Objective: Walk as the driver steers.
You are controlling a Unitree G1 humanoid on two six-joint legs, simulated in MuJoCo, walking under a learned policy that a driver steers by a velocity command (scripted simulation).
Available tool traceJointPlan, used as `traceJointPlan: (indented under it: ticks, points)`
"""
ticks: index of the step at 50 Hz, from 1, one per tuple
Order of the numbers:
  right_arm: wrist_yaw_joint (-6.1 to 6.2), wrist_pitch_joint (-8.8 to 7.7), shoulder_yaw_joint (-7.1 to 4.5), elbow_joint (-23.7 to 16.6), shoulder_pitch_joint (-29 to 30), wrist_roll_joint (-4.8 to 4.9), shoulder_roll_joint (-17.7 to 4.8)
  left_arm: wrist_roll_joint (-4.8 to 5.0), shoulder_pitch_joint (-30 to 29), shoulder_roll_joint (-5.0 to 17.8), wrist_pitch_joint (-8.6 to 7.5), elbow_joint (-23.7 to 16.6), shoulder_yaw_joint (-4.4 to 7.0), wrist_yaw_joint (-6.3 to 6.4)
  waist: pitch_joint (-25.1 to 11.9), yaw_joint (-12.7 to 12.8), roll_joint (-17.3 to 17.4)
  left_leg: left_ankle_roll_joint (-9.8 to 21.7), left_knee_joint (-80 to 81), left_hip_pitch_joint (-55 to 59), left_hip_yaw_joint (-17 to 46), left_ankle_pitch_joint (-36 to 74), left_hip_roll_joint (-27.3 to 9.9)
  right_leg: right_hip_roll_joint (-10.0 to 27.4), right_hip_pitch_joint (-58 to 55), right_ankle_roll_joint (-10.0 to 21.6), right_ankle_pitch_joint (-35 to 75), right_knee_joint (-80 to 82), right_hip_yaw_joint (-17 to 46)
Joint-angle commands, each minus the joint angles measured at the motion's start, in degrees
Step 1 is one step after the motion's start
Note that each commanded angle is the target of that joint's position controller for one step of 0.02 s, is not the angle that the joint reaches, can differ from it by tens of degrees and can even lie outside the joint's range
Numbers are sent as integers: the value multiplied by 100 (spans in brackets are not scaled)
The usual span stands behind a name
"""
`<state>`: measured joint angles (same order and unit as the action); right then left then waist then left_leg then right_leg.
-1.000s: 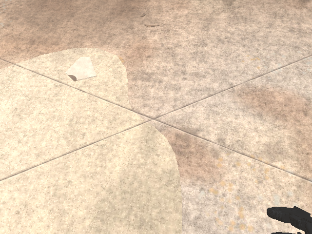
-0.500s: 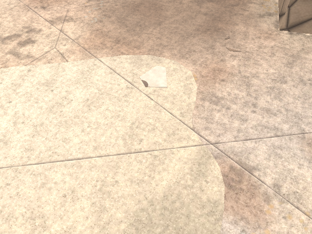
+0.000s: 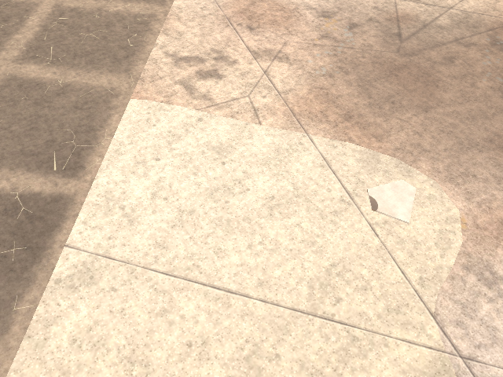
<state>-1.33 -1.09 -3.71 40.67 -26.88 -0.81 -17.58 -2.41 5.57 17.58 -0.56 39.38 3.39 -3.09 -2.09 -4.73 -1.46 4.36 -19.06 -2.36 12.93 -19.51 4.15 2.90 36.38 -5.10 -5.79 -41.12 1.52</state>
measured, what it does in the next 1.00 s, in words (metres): walks ahead, turning right: right foot, then left foot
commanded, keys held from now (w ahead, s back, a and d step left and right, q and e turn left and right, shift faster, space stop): w+e+shift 0.48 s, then e+shift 0.52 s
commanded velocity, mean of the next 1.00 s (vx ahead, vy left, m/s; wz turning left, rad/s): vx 0.64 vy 0.00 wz -0.60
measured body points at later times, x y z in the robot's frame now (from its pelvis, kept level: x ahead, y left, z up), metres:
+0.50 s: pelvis +0.40 -0.05 -0.02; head +0.44 -0.06 +0.43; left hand +0.35 +0.24 -0.13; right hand +0.66 -0.28 -0.06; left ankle +0.59 +0.06 -0.73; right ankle +0.19 -0.13 -0.74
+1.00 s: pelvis +0.70 -0.13 -0.03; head +0.75 -0.18 +0.41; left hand +1.03 -0.01 -0.10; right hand +0.66 -0.44 -0.14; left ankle +0.69 +0.06 -0.64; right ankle +0.77 -0.23 -0.74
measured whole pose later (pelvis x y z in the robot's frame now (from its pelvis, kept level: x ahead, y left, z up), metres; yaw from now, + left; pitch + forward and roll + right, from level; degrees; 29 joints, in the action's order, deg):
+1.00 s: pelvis +0.70 -0.13 -0.03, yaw -40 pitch +0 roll +1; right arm 0.0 -2.8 -3.0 40.8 -5.1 0.7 -17.8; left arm 0.7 7.9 20.9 0.4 32.9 4.9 -2.2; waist 9.0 -0.3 0.9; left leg -2.6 -73.2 -19.8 1.6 -30.7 1.2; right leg -6.6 28.2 7.7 -7.9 -36.1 -0.4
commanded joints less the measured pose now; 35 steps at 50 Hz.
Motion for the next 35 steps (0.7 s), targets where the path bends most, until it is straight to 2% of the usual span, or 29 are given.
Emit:
traceJointPlan:
  ticks: [1, 3, 4, 5, 6, 7, 8, 9, 10, 11, 12, 14, 16, 18, 20, 22, 23, 24, 25, 26, 27, 28, 29, 30, 31, 32, 33, 34, 35]
  points:
    - [72, -195, -255, -245, 193, 13, -1002, 45, -1051, 430, -167, -671, 35, -15, 676, -51, 1031, 838, 1063, -534, 1117, -252, -1317, -17, -411, 214, 164, 702, -201]
    - [79, -265, -235, -159, 307, -7, -1034, 37, -631, 564, -199, -603, 77, 22, 652, 171, 1144, 712, 954, -357, 944, 910, -1494, -93, -1085, 518, -254, 942, -428]
    - [79, -287, -227, -92, 347, -37, -1075, 42, -107, 688, -207, -468, 147, 94, 446, 463, 1090, 621, 349, -246, 665, 2593, -1447, -316, -1710, 684, -595, 1025, -602]
    - [81, -276, -205, -20, 376, -79, -996, 27, 1045, 871, -231, -100, 251, 209, -129, 996, 698, 488, -1230, -400, 93, 4136, -1089, -527, -2952, 875, -939, 1024, -683]
    - [106, -279, -137, -95, 492, -122, -814, -13, 2480, 1226, -268, 159, 338, 312, -982, 1654, 23, 361, -3455, -1392, -335, 3683, -712, 235, -4511, 1105, -2343, 1038, 357]
    - [64, -367, 31, -426, 184, 58, -136, -87, 2848, 1930, -297, 317, 470, 287, -1260, 1309, -2256, 13, -5275, -3456, -695, -152, 370, 1462, -5529, 1722, -4769, 2526, 3966]
    - [75, -410, 68, -402, 620, -139, -382, 64, 2140, 1246, -285, 273, 306, 166, -453, 1035, -1375, 132, -5716, -4358, -444, -372, 149, 1575, -5015, 1835, -4528, 3149, 5276]
    - [40, -414, 31, -405, 960, -179, -589, 95, 1665, 971, -290, 176, 264, 130, -63, 835, -519, 149, -5719, -4478, -572, 186, -297, 1456, -4608, 1904, -3997, 2838, 4332]
    - [2, -445, 46, -389, 1247, -232, -691, 99, 1712, 828, -310, 215, 243, 113, 30, 854, 2, 107, -5469, -4257, -638, 436, -515, 1215, -4144, 1930, -3301, 2775, 3637]
    - [-18, -447, 73, -479, 1493, -294, -618, 105, 1771, 695, -327, 294, 188, 125, 289, 761, 46, 18, -5106, -4084, -660, 483, -649, 942, -3621, 1892, -2738, 2879, 3153]
    - [-46, -398, 133, -544, 1569, -359, -501, 116, 1799, 541, -358, 410, 125, 154, 441, 606, -180, -125, -4805, -3954, -680, 466, -731, 705, -3274, 1900, -2456, 2988, 2870]
    - [-100, -307, 220, -639, 1739, -388, -396, 203, 1953, 532, -416, 552, 114, 209, 631, 518, -374, -356, -4279, -3910, -830, 373, -795, 477, -2938, 2014, -2008, 3201, 2534]
    - [-144, -278, 298, -858, 2316, -329, -377, 211, 2018, 608, -438, 563, 143, 253, 845, 575, -256, -579, -3528, -3944, -1057, 635, -796, 393, -2594, 2126, -1481, 3465, 2311]
    - [-208, -304, 405, -1049, 2936, -231, -256, 207, 1917, 728, -444, 529, 215, 255, 959, 672, -265, -703, -2375, -3307, -1262, 1255, -627, 142, -2108, 2003, -899, 3599, 1992]
    - [-211, -318, 444, -1134, 3237, -153, -201, 266, 2013, 864, -464, 584, 274, 228, 825, 805, -325, -674, -1746, -2438, -1422, 1853, -450, 173, -1909, 1872, 61, 3656, 1928]
    - [-140, -328, 394, -1114, 3197, -116, -319, 319, 2089, 936, -479, 649, 298, 220, 638, 774, -281, -581, -1413, -1906, -1375, 2112, -368, 291, -2225, 1709, 1178, 3348, 1927]
    - [-89, -335, 342, -1052, 3016, -122, -424, 322, 2107, 984, -474, 674, 309, 236, 457, 682, -229, -524, -1249, -1568, -1359, 1946, -292, 302, -2465, 1596, 1880, 2970, 1892]
    - [-14, -344, 253, -914, 2578, -132, -595, 311, 2122, 1096, -473, 697, 333, 247, 95, 480, -170, -440, -1196, -963, -1396, 1498, -147, 250, -2646, 1476, 2922, 2258, 1784]
    - [88, -368, 158, -668, 1750, -161, -743, 301, 2060, 1237, -451, 713, 372, 237, -369, 64, -7, -358, -1047, -6, -1452, 1325, -82, -29, -2586, 1279, 3565, 1003, 1554]
    - [229, -409, 40, -511, 871, -237, -990, 326, 1965, 1121, -466, 663, 360, 216, -814, -349, -16, -233, -1080, 1238, -993, 1089, -674, -335, -1818, 1092, 2865, -452, 1494]
    - [342, -421, -96, -455, -27, -451, -1406, 429, 2088, 265, -486, 462, 161, 276, -1666, -468, 950, 53, -822, 2542, 817, 22, -2497, -765, -748, 982, -420, -2407, 924]
    - [297, -344, -145, -482, 240, -397, -1634, 489, 2471, 203, -383, 182, 95, 352, -2341, -21, 2096, 549, -278, 2742, 3074, 1040, -3594, -984, 91, 887, -2586, -3684, 390]
    - [266, -296, -65, -516, 674, -284, -1019, 288, 2063, 626, -252, 325, 183, 413, -1546, 34, 1083, 563, -456, 2069, 2260, 1880, -3169, -434, 433, 926, -2062, -3834, 365]
    - [243, -311, 79, -479, 926, -233, -481, 211, 1608, 594, -189, 317, 189, 378, -797, 38, 683, 491, -571, 1371, 1083, 3083, -2834, -274, 465, 879, -1785, -3614, 252]
    - [247, -389, 30, -543, 1259, 81, -379, 548, 1521, 412, -183, 84, 170, 419, -402, 126, 1273, 472, -414, 1179, 323, 3988, -2424, 44, 627, 604, -1783, -3715, 448]
    - [261, -414, 52, -449, 1484, 111, -232, 566, 1377, 563, -128, 22, 228, 409, -288, 280, 1267, 415, -348, 843, -128, 4061, -2224, 222, 599, 542, -1639, -3503, 418]
    - [277, -451, 53, -403, 1568, 50, -182, 537, 1218, 487, -49, -112, 238, 385, 10, 352, 1048, 376, -124, 334, -532, 4230, -2097, 288, 410, 525, -1567, -3358, 308]
    - [278, -463, 10, -356, 1782, 62, -221, 548, 1133, 282, 14, -310, 179, 347, 203, 512, 1073, 442, 29, 45, -739, 4164, -2175, 371, 407, 466, -1578, -2860, 248]
    - [278, -456, -19, -345, 2100, 121, -255, 522, 952, 101, 73, -439, 103, 304, 496, 601, 944, 463, 239, -367, -1004, 4237, -2217, 435, 383, 387, -1589, -2301, 134]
